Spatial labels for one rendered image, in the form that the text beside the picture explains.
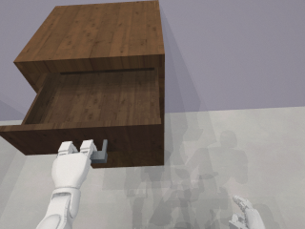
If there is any cabinet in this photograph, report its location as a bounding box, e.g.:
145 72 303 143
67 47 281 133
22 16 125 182
13 0 165 169

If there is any drawer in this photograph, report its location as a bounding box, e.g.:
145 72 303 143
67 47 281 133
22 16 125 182
0 67 162 156

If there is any handle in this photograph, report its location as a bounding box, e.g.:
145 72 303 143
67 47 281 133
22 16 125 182
56 139 108 164

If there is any right robot hand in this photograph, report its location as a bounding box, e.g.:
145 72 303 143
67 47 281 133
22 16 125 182
229 195 266 229

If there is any robot left forearm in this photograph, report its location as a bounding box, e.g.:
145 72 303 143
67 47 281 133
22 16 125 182
35 187 81 229

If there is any left robot hand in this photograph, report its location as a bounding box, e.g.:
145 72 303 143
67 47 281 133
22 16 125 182
51 139 97 190

